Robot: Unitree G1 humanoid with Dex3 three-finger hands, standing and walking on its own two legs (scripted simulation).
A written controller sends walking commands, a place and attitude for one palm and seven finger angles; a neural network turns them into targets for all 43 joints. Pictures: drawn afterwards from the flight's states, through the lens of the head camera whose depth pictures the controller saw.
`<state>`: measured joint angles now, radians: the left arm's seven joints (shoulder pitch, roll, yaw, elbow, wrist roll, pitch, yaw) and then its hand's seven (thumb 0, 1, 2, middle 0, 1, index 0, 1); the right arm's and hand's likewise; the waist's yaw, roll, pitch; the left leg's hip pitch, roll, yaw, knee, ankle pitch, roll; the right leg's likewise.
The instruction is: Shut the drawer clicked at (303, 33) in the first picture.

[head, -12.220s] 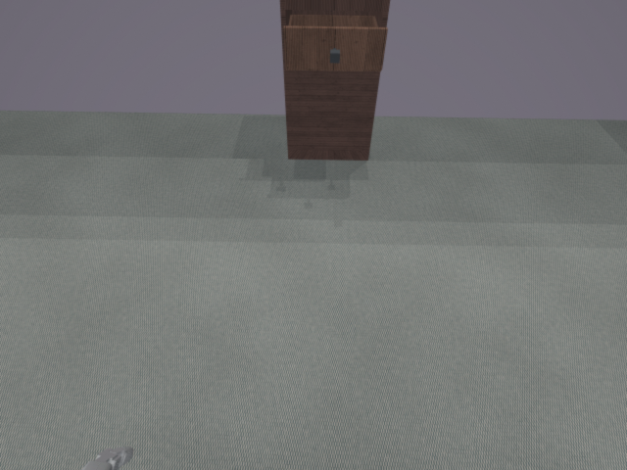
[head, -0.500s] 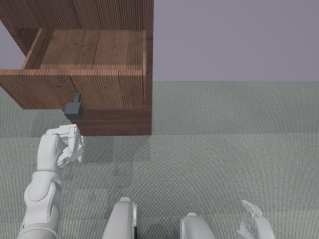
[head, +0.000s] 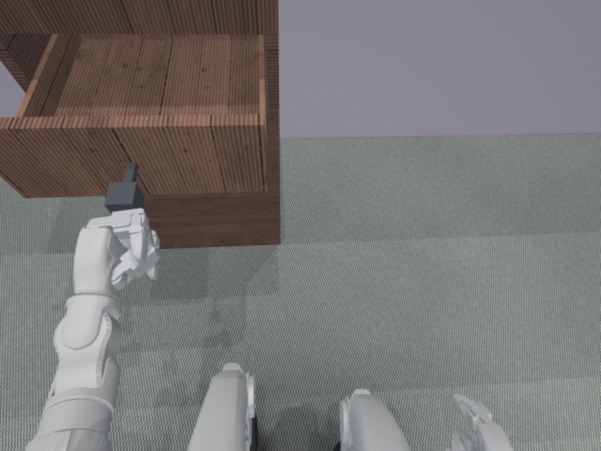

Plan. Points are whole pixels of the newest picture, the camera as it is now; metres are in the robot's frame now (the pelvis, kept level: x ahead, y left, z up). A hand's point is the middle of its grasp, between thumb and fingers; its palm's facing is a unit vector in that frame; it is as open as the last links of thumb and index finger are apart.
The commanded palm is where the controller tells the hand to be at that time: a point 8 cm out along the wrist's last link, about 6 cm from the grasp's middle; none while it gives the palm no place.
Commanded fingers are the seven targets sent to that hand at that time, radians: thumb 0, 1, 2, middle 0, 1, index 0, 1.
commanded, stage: bring the fist close to the handle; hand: left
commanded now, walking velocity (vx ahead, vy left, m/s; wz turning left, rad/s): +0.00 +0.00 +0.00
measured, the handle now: (128, 188) +0.45 +0.27 +0.02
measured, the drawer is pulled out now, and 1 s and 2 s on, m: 0.19 0.15 0.03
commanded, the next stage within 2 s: push the drawer shut in 0.12 s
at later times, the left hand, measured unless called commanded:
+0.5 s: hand (157, 231) +0.38 +0.21 +0.02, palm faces +0.10 -0.99 -0.05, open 3.3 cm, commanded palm +0.36 +0.25 +0.03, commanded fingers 0.00 0.90 0.90 -1.40 -1.60 -1.40 -1.60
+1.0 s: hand (160, 208) +0.42 +0.21 +0.02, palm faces +0.09 -1.00 -0.04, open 3.3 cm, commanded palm +0.41 +0.25 +0.03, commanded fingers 0.00 0.90 0.90 -1.40 -1.60 -1.40 -1.60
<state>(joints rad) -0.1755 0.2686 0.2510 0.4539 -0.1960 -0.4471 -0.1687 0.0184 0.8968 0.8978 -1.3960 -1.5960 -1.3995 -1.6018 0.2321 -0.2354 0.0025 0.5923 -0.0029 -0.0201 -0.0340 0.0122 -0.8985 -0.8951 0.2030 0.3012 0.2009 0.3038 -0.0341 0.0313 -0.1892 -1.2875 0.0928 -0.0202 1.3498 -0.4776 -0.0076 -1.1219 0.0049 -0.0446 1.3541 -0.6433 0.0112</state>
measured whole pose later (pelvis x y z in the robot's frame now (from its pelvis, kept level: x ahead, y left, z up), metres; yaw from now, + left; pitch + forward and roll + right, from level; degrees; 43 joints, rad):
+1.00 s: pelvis -0.01 -0.01 -0.01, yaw +0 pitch +25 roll -4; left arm -0.57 0.38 0.36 0.89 -0.15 -0.50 -0.24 0.02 0.90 0.90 -1.48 -1.60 -1.40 -1.60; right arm 0.25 -0.25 0.01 0.67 -0.01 -0.02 -0.06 0.01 -0.90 -0.89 0.20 0.30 0.20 0.30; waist -0.08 0.03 -0.18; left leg -1.37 0.10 -0.06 1.41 -0.47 -0.02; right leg -1.19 0.02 -0.07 1.41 -0.64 0.00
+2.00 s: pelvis -0.01 +0.00 -0.04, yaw -3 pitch +31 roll -7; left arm -1.02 0.67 0.49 1.21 -0.02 -0.40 -0.22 0.02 0.90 0.90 -1.49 -1.60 -1.40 -1.60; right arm 0.30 -0.27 0.06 0.67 -0.04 0.03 -0.03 0.01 -0.90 -0.89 0.20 0.30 0.20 0.30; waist -0.21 0.05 -0.14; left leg -1.55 0.12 -0.08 1.49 -0.48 -0.01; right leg -1.37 0.05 -0.08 1.46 -0.64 0.00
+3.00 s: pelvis -0.03 +0.01 -0.05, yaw -5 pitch +33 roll -9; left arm -1.18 0.79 0.49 1.19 0.03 -0.25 -0.21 0.02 0.90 0.90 -1.49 -1.60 -1.40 -1.60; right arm 0.36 -0.25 0.11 0.64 -0.05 0.03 -0.02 0.00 -0.90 -0.89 0.20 0.30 0.20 0.30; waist -0.26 0.05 -0.11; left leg -1.66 0.13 -0.10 1.52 -0.46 0.00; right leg -1.46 0.06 -0.09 1.48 -0.60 0.02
